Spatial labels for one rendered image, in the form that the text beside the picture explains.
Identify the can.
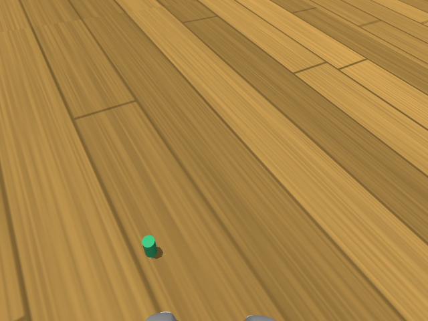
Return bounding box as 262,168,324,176
142,235,157,257

